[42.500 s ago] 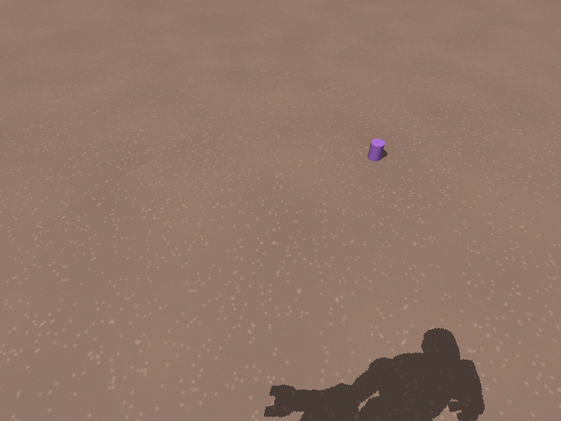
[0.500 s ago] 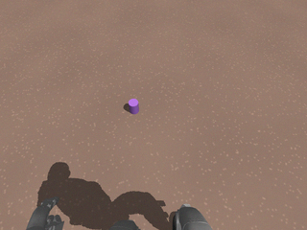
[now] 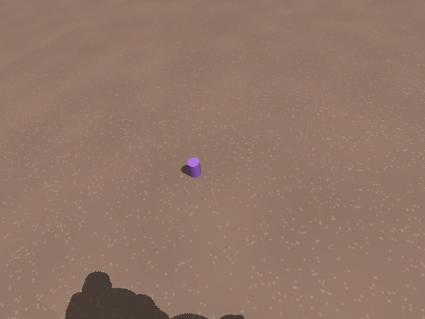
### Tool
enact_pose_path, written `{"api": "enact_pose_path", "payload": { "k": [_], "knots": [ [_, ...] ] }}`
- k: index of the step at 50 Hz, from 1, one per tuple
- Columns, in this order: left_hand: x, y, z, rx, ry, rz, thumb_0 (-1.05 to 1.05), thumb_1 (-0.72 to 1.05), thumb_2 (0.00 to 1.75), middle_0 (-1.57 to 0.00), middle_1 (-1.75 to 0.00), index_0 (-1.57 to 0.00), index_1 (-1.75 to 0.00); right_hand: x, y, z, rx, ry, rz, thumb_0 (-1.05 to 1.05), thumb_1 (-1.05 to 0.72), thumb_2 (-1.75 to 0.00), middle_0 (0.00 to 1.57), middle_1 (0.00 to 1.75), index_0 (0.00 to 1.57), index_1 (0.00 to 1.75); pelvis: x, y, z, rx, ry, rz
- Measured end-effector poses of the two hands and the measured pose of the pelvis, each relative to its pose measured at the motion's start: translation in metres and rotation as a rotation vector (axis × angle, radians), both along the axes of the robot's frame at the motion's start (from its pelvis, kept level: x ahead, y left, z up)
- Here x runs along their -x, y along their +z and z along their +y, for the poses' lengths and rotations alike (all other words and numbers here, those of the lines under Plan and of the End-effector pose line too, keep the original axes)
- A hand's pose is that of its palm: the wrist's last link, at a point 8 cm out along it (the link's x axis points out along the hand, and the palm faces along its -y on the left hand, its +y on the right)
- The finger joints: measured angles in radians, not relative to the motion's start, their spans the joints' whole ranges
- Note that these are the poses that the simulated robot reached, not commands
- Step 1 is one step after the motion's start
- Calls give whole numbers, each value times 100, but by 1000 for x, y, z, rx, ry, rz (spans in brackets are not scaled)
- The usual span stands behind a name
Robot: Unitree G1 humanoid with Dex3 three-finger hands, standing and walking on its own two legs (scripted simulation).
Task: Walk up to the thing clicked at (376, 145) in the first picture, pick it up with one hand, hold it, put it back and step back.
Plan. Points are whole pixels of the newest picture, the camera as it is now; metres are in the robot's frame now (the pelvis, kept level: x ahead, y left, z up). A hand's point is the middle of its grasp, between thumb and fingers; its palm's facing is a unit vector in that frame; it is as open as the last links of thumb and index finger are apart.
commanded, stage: step back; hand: left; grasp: from above
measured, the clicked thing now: (194, 167) +1.05 +0.23 -0.71
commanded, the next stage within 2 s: stand in 0.72 s
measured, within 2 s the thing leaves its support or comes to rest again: neither
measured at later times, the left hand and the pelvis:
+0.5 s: hand out of the picture +0.13 +0.25 -0.15, palm faces +0.01 -0.93 -0.37, open 7.4 cm; pelvis +0.03 -0.01 -0.01, yaw +1 degrees
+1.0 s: hand out of the picture +0.13 +0.26 -0.15, palm faces +0.04 -0.95 -0.31, open 7.4 cm; pelvis +0.06 +0.01 +0.01, yaw +3 degrees
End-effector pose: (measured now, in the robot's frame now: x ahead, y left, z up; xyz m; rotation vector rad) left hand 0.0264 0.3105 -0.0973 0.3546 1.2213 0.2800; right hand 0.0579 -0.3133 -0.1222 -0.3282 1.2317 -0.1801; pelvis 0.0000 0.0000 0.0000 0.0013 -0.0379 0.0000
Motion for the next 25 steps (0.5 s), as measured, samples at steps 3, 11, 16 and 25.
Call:
{"api": "enact_pose_path", "payload": {
  "k": [3, 11, 16, 25],
  "knots": [
    [-3, -4, 14, 7, 14, -21, 1, 90, 90, -21, -30, -21, -30, 10, 0, 9, 14, 22, 54, 1, -90, -90, 20, 30, 20, 30, 1, -2, 9, 4, 35, 8],
    [-28, -11, 30, 38, -12, -7, 1, 90, 90, -21, -30, -21, -30, 9, 21, 30, 30, -6, -15, 1, -90, -90, 21, 30, 21, 30, -7, 5, 20, -1, 21, -3],
    [-62, -11, 22, 49, -49, -62, 1, 90, 90, -21, -30, -21, -30, 4, 25, 20, 51, -16, -25, 1, -90, -90, 21, 30, 21, 30, -14, 4, 14, -9, 13, -15],
    [-97, -12, -15, 40, -62, -121, 1, 90, 90, -21, -30, -21, -30, -28, -6, 2, 15, -26, -23, 1, -90, -90, 20, 30, 21, 30, -27, -10, -7, 7, 25, -21]
  ]
}}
